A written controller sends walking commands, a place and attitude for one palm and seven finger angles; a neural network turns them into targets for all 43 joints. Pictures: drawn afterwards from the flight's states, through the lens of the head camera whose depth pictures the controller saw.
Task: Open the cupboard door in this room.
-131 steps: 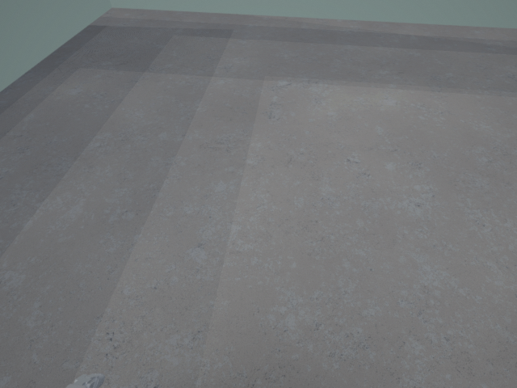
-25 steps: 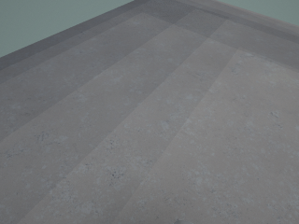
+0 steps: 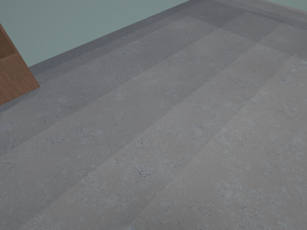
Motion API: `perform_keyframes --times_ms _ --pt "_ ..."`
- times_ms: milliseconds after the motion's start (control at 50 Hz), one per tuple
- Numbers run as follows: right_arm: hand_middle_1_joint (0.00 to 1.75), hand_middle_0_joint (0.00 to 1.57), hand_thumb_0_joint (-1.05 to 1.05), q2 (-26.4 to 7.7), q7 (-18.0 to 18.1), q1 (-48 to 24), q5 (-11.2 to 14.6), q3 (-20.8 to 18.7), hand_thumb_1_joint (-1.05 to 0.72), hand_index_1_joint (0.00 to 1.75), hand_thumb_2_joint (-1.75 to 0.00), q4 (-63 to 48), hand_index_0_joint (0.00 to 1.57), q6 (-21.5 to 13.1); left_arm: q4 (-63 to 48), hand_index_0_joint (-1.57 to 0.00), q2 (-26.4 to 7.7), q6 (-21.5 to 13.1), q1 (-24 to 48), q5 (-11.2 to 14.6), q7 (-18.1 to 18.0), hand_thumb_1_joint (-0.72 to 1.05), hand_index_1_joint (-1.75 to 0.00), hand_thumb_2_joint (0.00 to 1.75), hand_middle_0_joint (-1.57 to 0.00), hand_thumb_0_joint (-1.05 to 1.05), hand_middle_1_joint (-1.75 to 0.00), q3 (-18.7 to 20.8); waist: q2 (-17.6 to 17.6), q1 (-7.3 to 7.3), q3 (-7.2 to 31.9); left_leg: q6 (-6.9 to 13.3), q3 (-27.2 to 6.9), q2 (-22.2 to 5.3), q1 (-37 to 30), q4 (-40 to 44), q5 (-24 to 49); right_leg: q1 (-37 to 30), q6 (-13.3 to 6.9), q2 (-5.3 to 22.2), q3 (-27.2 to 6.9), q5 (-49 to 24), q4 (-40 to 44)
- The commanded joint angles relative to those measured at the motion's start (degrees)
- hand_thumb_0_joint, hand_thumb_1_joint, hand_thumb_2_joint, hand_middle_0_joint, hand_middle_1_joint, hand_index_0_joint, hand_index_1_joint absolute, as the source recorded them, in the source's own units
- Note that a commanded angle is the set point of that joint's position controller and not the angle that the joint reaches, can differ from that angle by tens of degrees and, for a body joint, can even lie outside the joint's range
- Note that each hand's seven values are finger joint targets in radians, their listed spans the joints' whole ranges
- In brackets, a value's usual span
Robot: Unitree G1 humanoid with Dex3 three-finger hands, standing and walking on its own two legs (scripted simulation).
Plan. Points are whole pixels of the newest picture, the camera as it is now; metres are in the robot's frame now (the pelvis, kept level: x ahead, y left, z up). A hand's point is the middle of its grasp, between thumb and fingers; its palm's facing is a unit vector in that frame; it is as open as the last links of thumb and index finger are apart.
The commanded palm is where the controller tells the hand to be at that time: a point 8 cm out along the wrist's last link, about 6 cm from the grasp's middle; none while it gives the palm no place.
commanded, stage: turn or walk to find it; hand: left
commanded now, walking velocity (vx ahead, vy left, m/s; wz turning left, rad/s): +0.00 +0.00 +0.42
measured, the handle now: out of the picture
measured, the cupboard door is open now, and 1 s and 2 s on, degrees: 0 0 0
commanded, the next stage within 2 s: stand and wait in 0.70 s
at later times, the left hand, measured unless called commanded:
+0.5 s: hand out of the picture +0.03 +0.26 -0.16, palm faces +0.22 -0.94 -0.25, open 7.3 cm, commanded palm none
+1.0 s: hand out of the picture -0.11 +0.21 -0.18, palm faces +0.40 -0.89 -0.21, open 7.3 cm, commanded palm none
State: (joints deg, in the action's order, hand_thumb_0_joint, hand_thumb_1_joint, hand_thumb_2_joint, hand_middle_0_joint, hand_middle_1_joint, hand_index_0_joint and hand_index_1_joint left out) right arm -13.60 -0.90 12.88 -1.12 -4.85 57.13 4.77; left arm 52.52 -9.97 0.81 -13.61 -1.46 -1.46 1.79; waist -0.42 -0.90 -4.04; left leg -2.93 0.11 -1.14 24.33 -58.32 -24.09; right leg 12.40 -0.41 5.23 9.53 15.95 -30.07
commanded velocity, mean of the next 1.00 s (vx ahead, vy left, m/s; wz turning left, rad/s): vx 0.00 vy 0.00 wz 0.29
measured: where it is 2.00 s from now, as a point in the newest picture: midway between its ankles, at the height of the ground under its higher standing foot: outside the picture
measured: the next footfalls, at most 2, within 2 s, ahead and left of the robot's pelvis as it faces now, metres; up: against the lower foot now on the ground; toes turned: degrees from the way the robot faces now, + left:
left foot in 0.14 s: +0.03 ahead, +0.14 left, +0.00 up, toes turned +8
right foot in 0.60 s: +0.04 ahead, -0.08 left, +0.00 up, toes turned +11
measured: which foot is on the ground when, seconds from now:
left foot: up 0.00-0.12, down 0.14-0.60, up 0.62-0.96, down 0.98-1.00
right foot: down 0.00-0.14, up 0.16-0.58, down 0.60-1.00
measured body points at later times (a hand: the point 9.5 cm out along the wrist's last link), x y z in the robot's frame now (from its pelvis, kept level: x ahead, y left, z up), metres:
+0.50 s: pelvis -0.02 +0.04 +0.00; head +0.00 +0.05 +0.45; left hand +0.02 +0.31 -0.14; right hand +0.08 -0.19 -0.14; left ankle -0.01 +0.13 -0.74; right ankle -0.01 -0.10 -0.70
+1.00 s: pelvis -0.05 +0.03 -0.01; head -0.04 +0.05 +0.44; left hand -0.13 +0.26 -0.17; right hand +0.10 -0.18 -0.15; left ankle -0.11 +0.14 -0.74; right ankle +0.00 -0.09 -0.74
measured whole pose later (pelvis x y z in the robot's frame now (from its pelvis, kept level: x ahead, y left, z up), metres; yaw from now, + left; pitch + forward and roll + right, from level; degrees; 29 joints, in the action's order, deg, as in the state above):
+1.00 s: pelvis -0.05 +0.03 -0.01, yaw +21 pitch -2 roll +0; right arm -12.1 0.4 10.4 -0.7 -3.0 58.6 2.0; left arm 57.9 -11.2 1.2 -16.1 -0.9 -1.5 2.0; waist 1.4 1.2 -3.7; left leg -0.9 2.0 -1.3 12.2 -31.8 -17.5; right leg 14.1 1.5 5.7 8.3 17.3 -33.6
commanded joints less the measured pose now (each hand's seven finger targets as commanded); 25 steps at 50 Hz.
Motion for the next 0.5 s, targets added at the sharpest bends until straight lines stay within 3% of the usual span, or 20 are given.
perform_keyframes --times_ms 0,40,60,80,100,120,140,160,180,200,260,320,380,460,480 --pt "0.3 0.2 0.0 -2.17 -0.06 -5.18 0.57 0.46 -0.9 0.3 -0.9 -5.76 0.2 -2.36 -1.93 -0.2 -14.09 -0.79 -3.65 -0.61 -0.71 0.9 -0.3 0.9 -0.2 0.0 -0.3 3.94 11.7 3.7 4.28 -0.03 3.62 -0.36 -0.47 12.5 -3.41 -5.96 -8.04 14.87 -9.69 -22.95 7.59" --pt "0.3 0.2 0.0 -2.24 0.22 -2.75 0.68 0.57 -0.9 0.3 -0.9 -5.15 0.2 -2.82 -1.26 -0.2 -14.6 -0.57 -3.17 -0.45 -0.59 0.9 -0.3 0.9 -0.2 0.0 -0.3 4.09 11.31 2.44 6.01 0.35 5.45 0.61 -5.0 20.57 0.55 -6.14 -6.33 14.39 -7.79 -26.17 4.09" --pt "0.3 0.2 0.0 -2.64 0.27 -0.55 0.66 0.52 -0.9 0.3 -0.9 -4.55 0.2 -3.07 -1.16 -0.2 -14.25 -0.39 -2.06 -0.16 -0.53 0.9 -0.3 0.9 -0.2 0.0 -0.3 4.14 10.27 1.08 6.38 0.69 5.34 0.19 -9.46 26.95 5.66 -3.92 -4.34 13.76 -5.69 -23.38 1.23" --pt "0.3 0.2 0.0 -4.58 0.22 1.98 0.47 0.21 -0.9 0.3 -0.9 -4.07 0.2 -3.56 -1.46 -0.2 -13.16 0.07 -1.71 0.34 -0.39 0.9 -0.3 0.9 -0.2 0.0 -0.3 4.0 5.39 -0.4 7.44 1.43 3.65 -1.22 -16.42 34.46 13.32 1.05 -1.33 11.98 -2.92 -18.18 -4.48" --pt "0.3 0.2 0.0 -10.05 0.38 3.4 -0.07 -0.94 -0.9 0.3 -0.9 -4.38 0.2 -4.16 -2.97 -0.2 -9.67 0.59 -2.77 0.77 -0.04 0.9 -0.3 0.9 -0.2 0.0 -0.3 3.64 -9.98 -0.74 8.29 6.22 -12.85 -13.41 -22.87 38.73 25.17 13.25 2.99 5.1 0.56 1.04 -15.35" --pt "0.3 0.2 0.0 -14.04 0.66 5.21 -0.01 -1.74 -0.9 0.3 -0.9 -4.36 0.2 -3.8 -4.82 -0.2 -7.32 0.93 -0.23 0.4 0.1 0.9 -0.3 0.9 -0.2 0.0 -0.3 2.56 -17.74 -1.94 6.32 12.51 -21.28 -22.17 -20.49 41.0 35.84 19.18 4.6 1.04 -1.6 21.21 -25.47" --pt "0.3 0.2 0.0 -12.68 1.37 6.26 -0.15 -1.72 -0.9 0.3 -0.9 -3.29 0.2 -4.04 -4.61 -0.2 -8.1 1.69 3.28 0.1 -0.35 0.9 -0.3 0.9 -0.2 0.0 -0.3 2.66 -15.46 -3.47 6.55 13.31 -20.65 -20.53 -16.51 41.79 29.47 18.43 3.98 1.34 -6.78 19.28 -31.18" --pt "0.3 0.2 0.0 -11.55 1.85 3.64 -0.2 -1.34 -0.9 0.3 -0.9 -3.76 0.2 -3.92 -4.11 -0.2 -8.3 1.83 5.04 0.19 -0.13 0.9 -0.3 0.9 -0.2 0.0 -0.3 2.95 -14.1 -2.28 3.72 13.05 -19.87 -18.47 -13.29 42.01 23.76 19.89 3.86 1.63 -8.36 15.86 -34.21" --pt "0.3 0.2 0.0 -9.7 2.04 0.34 -0.26 -0.61 -0.9 0.3 -0.9 -4.69 0.2 -4.0 -2.99 -0.2 -8.5 1.71 4.12 0.24 0.34 0.9 -0.3 0.9 -0.2 0.0 -0.3 3.17 -10.29 -0.9 2.14 12.35 -16.8 -15.92 -11.52 42.27 21.37 19.45 3.91 1.95 -9.0 11.4 -35.02" --pt "0.3 0.2 0.0 -8.72 2.12 -1.47 -0.23 -0.11 -0.9 0.3 -0.9 -5.32 0.2 -4.3 -1.94 -0.2 -8.19 1.5 2.45 0.14 0.65 0.9 -0.3 0.9 -0.2 0.0 -0.3 3.21 -8.1 0.34 1.9 11.5 -14.04 -13.61 -12.02 41.84 23.25 18.73 4.16 1.62 -8.6 8.39 -34.83" --pt "0.3 0.2 0.0 -8.47 2.33 -0.19 0.13 -0.04 -0.9 0.3 -0.9 -5.09 0.2 -4.78 -0.9 -0.2 -8.03 1.26 1.29 0.39 0.81 0.9 -0.3 0.9 -0.2 0.0 -0.3 3.03 -7.05 0.22 4.8 11.73 -11.86 -11.73 -16.63 40.5 31.73 17.38 4.87 0.75 -8.22 6.91 -31.37" --pt "0.3 0.2 0.0 -8.61 2.29 1.29 0.05 -0.39 -0.9 0.3 -0.9 -4.92 0.2 -4.61 -1.66 -0.2 -7.72 1.33 2.15 0.51 0.57 0.9 -0.3 0.9 -0.2 0.0 -0.3 2.8 -5.79 -0.61 5.93 12.84 -13.83 -12.07 -19.95 39.9 33.03 17.48 5.37 -0.18 -8.32 7.75 -27.26" --pt "0.3 0.2 0.0 -8.89 2.13 1.87 -0.21 -0.78 -0.9 0.3 -0.9 -4.96 0.2 -4.19 -2.81 -0.2 -7.19 1.29 4.01 0.64 0.37 0.9 -0.3 0.9 -0.2 0.0 -0.3 2.65 -6.43 -1.37 5.3 13.61 -16.72 -12.51 -18.58 39.99 30.25 15.55 5.21 -0.89 -8.56 9.66 -22.2" --pt "0.3 0.2 0.0 -9.19 1.85 1.48 -0.46 -1.13 -0.9 0.3 -0.9 -5.34 0.2 -3.76 -3.7 -0.2 -6.6 0.93 4.21 0.8 0.13 0.9 -0.3 0.9 -0.2 0.0 -0.3 2.42 -8.01 -1.21 5.31 13.41 -19.48 -11.55 -15.29 39.03 31.0 10.01 4.28 -2.69 -8.3 9.85 -14.33" --pt "0.3 0.2 0.0 -9.4 1.77 0.77 -0.51 -1.16 -0.9 0.3 -0.9 -5.7 0.2 -3.66 -3.68 -0.2 -6.54 0.83 2.8 0.97 0.02 0.9 -0.3 0.9 -0.2 0.0 -0.3 2.37 -7.91 -0.49 6.22 13.21 -19.9 -11.22 -14.46 38.28 31.29 7.64 4.02 -3.15 -8.25 9.05 -11.33"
